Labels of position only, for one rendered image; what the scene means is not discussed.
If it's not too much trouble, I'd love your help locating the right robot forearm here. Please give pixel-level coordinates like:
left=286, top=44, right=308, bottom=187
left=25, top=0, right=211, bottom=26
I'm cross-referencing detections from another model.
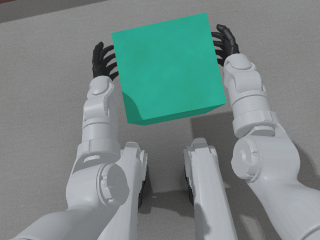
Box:
left=223, top=53, right=301, bottom=171

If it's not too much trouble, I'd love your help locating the robot left hand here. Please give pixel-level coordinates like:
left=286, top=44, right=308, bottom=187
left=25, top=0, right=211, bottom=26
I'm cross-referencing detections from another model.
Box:
left=92, top=41, right=119, bottom=81

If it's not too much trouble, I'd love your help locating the left robot foot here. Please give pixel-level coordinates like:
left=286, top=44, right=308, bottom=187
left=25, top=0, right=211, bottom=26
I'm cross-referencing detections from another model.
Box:
left=138, top=172, right=147, bottom=209

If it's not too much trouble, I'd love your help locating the robot left thigh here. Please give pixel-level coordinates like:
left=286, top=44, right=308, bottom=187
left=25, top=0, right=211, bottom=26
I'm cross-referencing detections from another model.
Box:
left=97, top=147, right=148, bottom=240

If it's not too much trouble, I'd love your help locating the robot right upper arm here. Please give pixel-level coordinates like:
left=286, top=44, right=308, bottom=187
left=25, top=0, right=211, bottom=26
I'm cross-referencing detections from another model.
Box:
left=231, top=135, right=320, bottom=240

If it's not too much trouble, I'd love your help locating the left robot forearm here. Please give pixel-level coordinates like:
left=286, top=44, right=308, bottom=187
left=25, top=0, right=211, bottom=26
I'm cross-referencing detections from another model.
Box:
left=66, top=75, right=121, bottom=189

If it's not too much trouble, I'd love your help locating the carton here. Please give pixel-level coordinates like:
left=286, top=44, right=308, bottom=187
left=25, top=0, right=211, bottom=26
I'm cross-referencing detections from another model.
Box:
left=111, top=12, right=227, bottom=126

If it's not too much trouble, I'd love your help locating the robot right hand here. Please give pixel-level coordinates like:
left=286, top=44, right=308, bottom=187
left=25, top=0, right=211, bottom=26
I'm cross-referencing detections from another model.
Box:
left=211, top=24, right=240, bottom=67

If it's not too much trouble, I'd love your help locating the robot left upper arm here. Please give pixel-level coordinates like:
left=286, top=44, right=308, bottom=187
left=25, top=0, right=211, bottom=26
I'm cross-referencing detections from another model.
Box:
left=9, top=162, right=130, bottom=240

